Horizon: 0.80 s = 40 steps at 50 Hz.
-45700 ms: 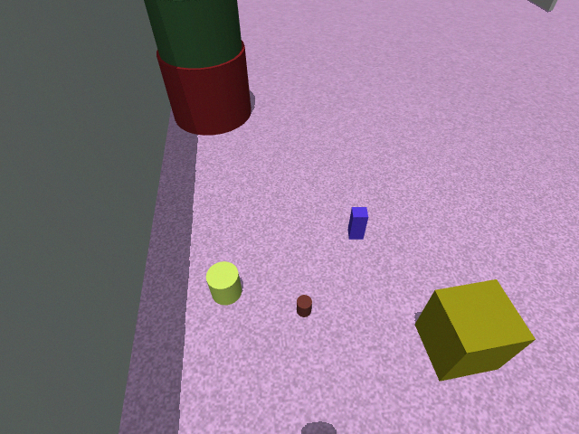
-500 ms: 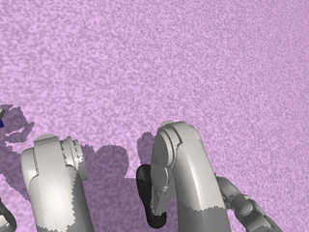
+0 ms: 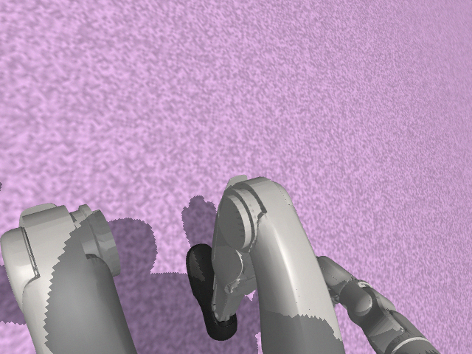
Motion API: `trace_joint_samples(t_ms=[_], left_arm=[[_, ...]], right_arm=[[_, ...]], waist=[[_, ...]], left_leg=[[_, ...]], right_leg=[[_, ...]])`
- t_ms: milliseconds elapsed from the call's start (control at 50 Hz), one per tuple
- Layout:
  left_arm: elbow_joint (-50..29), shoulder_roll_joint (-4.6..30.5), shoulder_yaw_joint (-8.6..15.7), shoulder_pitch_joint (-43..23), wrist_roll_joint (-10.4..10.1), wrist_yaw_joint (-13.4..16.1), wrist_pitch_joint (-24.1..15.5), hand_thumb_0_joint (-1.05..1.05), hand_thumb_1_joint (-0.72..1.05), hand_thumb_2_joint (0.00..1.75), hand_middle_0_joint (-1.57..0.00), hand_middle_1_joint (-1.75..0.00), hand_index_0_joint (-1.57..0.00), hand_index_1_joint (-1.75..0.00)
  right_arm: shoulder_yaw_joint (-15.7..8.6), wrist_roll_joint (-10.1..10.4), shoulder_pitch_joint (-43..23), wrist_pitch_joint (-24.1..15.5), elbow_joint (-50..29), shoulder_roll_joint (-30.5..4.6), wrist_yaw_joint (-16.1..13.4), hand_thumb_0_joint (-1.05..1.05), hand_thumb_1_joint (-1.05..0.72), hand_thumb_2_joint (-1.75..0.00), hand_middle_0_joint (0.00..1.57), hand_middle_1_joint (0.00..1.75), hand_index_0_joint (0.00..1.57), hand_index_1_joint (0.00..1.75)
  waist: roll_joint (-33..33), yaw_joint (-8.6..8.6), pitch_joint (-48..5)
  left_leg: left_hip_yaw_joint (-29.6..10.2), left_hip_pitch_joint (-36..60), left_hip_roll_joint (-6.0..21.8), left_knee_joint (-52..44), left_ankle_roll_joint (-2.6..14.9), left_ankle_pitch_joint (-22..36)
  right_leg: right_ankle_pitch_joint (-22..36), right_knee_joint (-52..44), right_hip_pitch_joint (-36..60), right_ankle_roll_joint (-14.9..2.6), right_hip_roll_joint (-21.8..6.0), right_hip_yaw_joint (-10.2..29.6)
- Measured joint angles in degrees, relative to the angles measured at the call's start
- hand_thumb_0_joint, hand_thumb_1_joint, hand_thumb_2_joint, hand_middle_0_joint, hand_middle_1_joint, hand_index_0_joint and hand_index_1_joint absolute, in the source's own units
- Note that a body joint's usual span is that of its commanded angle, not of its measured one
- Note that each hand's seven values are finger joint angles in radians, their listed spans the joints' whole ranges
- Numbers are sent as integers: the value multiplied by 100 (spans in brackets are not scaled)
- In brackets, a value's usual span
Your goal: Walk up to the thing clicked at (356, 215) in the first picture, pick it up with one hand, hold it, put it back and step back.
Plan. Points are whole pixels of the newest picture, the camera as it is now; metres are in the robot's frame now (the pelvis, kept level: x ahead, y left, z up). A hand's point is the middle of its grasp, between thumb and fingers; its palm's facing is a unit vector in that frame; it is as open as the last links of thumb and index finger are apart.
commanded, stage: lower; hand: left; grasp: from the side
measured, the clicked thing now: out of the picture +0.39 +0.35 -0.18
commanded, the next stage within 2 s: loosen in 0.60 s
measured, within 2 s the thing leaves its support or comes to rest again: rests again in 1.68 s
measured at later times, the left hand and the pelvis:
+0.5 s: hand out of the picture +0.40 +0.35 -0.17, palm faces +0.56 -0.83 +0.01, open 10.2 cm; pelvis +0.00 +0.01 +0.00, yaw -2 degrees
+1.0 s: hand out of the picture +0.40 +0.34 -0.18, palm faces +0.55 -0.83 +0.01, open 10.2 cm; pelvis -0.01 +0.01 +0.00, yaw -2 degrees
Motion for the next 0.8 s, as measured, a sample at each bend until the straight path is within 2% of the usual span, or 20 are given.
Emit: trace_joint_samples(t_ms=[420, 800], left_arm=[[216, 340, -111, -15, 91, 185, -180, -2, -45, 98, -73, -115, -76, -112], [440, 516, -70, -3, 90, 309, -332, -2, -45, 97, -73, -115, -76, -112]], right_arm=[[316, -127, -116, -35, -193, -42, 28, 0, -89, -90, 21, 30, 21, 30], [517, -220, -211, -27, -303, -53, 20, 0, -88, -89, 21, 30, 21, 30]], waist=[[-225, 23, 205], [-347, -1, 349]], left_leg=[[-190, 93, 16, 124, 62, -42], [-326, 160, 41, 206, 74, -78]], right_leg=[[50, -63, 175, 28, 93, -136], [103, -91, 250, 52, 163, -224]])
